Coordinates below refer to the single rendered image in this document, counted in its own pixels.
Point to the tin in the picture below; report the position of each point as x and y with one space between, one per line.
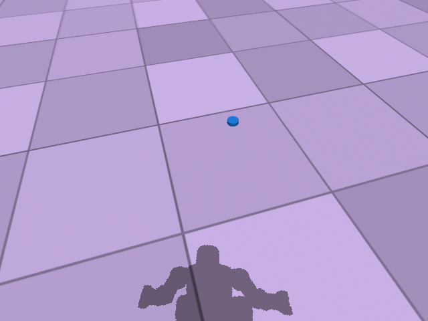
233 121

